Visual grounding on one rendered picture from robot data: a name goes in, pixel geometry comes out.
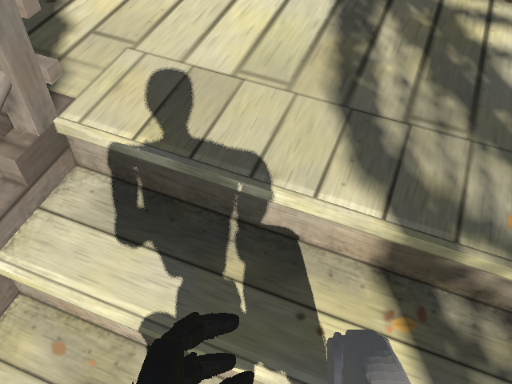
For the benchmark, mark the stairs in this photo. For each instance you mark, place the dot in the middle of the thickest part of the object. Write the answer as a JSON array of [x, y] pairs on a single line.
[[164, 262]]

